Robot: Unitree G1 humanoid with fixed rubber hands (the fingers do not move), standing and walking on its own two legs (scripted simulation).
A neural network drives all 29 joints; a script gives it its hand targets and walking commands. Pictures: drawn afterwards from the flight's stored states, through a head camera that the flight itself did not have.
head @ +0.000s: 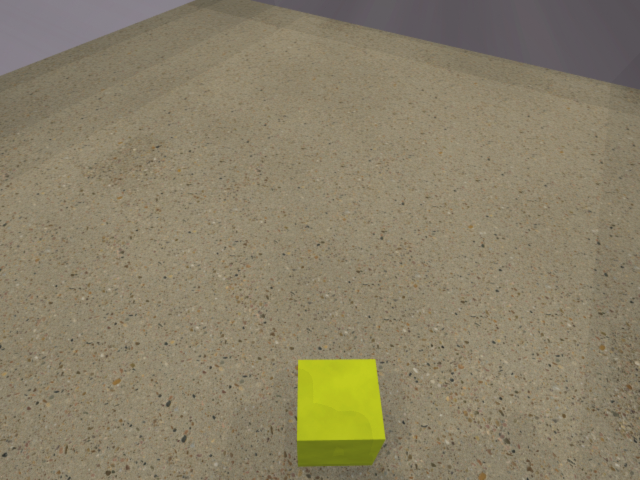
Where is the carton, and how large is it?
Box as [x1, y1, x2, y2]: [297, 359, 384, 466]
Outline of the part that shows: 374,359 298,360 298,466 357,465 372,463 384,440 384,431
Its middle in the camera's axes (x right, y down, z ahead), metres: +0.05 +0.50 +1.08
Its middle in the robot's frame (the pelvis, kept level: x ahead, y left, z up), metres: +0.41 -0.06 -0.65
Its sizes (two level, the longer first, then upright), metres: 0.210 0.200 0.250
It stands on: the floor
